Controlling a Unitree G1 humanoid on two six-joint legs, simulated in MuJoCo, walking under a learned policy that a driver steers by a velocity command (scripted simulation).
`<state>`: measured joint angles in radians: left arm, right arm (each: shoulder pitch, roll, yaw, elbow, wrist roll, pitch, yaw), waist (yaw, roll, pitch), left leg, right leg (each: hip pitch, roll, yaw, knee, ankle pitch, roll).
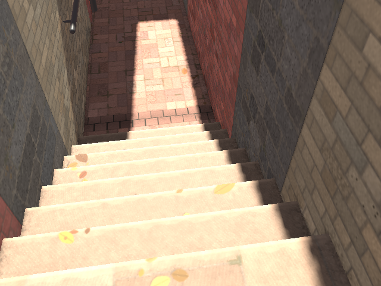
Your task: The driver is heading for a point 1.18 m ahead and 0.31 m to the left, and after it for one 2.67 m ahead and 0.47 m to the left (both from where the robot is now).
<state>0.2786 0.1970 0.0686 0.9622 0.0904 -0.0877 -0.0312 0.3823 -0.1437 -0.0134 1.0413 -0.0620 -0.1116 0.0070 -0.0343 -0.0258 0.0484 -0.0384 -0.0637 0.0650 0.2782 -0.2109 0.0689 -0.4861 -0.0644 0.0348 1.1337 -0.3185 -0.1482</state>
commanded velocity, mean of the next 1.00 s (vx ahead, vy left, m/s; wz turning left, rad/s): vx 0.48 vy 0.00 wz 0.36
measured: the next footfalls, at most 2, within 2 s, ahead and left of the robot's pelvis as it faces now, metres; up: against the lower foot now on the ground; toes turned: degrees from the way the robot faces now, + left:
right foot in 0.28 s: +0.31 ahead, -0.15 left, +0.00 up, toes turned -1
left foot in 0.84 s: +0.49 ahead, +0.15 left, +0.00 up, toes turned +22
